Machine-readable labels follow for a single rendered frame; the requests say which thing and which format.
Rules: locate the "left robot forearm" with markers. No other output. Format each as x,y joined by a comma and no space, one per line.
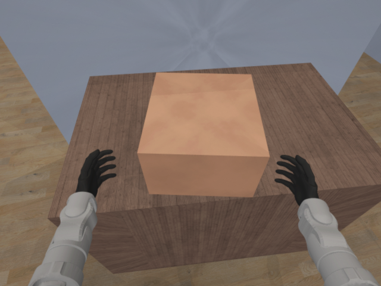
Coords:
68,251

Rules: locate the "pedestal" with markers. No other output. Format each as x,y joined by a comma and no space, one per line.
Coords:
137,231

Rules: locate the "robot left hand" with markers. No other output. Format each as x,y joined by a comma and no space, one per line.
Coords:
90,179

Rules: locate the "carton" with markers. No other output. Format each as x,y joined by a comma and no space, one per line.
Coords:
203,135

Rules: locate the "right robot forearm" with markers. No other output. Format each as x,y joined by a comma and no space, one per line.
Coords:
334,259

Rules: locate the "robot right hand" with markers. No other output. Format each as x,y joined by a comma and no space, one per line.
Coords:
303,184

